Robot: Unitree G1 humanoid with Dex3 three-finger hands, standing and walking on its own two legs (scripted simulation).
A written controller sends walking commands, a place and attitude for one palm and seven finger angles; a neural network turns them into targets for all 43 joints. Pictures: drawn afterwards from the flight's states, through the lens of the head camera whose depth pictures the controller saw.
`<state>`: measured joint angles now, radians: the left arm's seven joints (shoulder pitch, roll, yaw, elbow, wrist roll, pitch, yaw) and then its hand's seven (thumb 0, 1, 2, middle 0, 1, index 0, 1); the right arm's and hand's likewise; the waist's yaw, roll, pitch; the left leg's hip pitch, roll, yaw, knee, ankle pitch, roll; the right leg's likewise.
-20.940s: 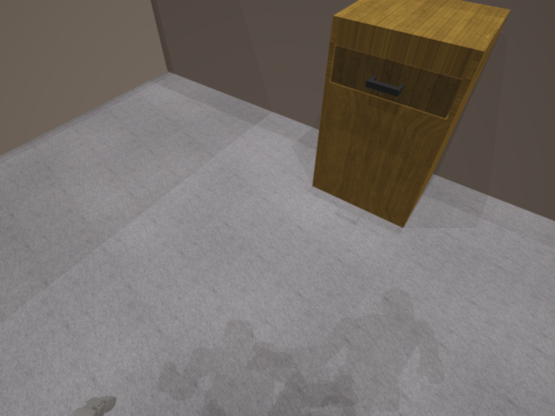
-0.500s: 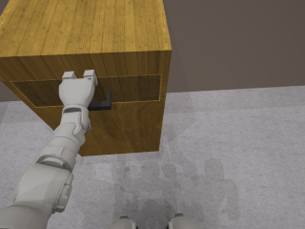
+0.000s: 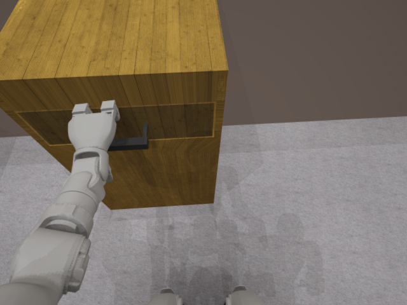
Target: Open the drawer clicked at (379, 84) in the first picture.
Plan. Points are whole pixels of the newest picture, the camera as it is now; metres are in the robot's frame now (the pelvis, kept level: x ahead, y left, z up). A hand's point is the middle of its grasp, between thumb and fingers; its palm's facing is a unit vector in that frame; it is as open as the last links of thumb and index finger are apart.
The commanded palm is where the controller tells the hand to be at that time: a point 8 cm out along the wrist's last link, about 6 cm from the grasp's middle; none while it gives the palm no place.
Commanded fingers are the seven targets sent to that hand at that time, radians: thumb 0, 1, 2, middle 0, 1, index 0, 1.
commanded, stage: move the hooked fingers above the handle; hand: left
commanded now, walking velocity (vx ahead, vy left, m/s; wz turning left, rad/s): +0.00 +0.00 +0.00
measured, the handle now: (124, 136) +0.51 +0.19 -0.06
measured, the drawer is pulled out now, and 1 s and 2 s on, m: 0.00 0.00 0.00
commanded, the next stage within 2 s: lower the fingers behind the handle in 0.02 s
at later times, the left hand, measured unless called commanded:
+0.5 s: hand (111, 153) +0.45 +0.20 -0.03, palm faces -0.05 +0.02 -1.00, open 13.8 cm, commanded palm +0.44 +0.18 +0.03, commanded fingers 0.00 -0.50 0.30 -0.30 -1.20 -0.30 -1.20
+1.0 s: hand (126, 152) +0.46 +0.17 -0.05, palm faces +0.01 +0.00 -1.00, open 13.8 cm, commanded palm +0.44 +0.17 +0.00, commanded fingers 0.00 -0.50 0.30 -0.30 -1.20 -0.30 -1.20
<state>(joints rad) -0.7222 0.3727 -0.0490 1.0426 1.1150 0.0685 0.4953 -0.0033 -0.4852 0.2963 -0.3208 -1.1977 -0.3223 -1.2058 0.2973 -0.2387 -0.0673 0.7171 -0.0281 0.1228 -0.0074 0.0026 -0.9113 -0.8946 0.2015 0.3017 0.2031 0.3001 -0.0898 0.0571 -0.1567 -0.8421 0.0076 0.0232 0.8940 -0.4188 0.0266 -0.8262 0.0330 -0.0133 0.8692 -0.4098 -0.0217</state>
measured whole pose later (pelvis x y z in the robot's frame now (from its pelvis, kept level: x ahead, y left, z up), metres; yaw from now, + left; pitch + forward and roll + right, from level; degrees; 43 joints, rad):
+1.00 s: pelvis -0.01 +0.00 -0.03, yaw +0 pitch +25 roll -1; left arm -0.79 0.31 -0.07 1.11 1.14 0.10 0.57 0.00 -0.49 0.30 -0.32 -1.20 -0.30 -1.24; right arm 0.29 -0.23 -0.06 0.74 -0.05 0.10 0.01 0.00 -0.91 -0.89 0.20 0.30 0.20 0.30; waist -0.12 0.06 -0.19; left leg -1.02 0.01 0.02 1.04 -0.46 0.03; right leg -1.01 0.03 -0.02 1.02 -0.45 -0.02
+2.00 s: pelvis -0.01 +0.00 -0.04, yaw +0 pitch +27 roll -2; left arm -0.76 0.33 -0.06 1.08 1.14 0.03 0.57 0.00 -0.35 0.35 -0.31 -1.21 -0.33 -1.22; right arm 0.30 -0.23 -0.07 0.74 -0.06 0.08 0.01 0.00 -0.91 -0.89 0.20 0.30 0.20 0.30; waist -0.11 0.06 -0.20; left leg -1.11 0.01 0.01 1.13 -0.50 0.03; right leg -1.09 0.04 -0.03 1.10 -0.48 -0.02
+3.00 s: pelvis +0.00 +0.00 -0.03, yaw -1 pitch +25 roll -1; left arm -0.56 0.28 -0.07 0.95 1.13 0.03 0.56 0.00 0.72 0.78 -0.31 -1.35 -0.39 -1.33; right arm 0.29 -0.22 -0.07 0.72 -0.05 0.11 0.02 0.00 -0.91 -0.89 0.20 0.30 0.20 0.30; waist -0.08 0.06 -0.21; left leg -1.00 0.02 0.04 1.06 -0.50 0.03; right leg -0.99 0.05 0.00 1.03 -0.48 -0.02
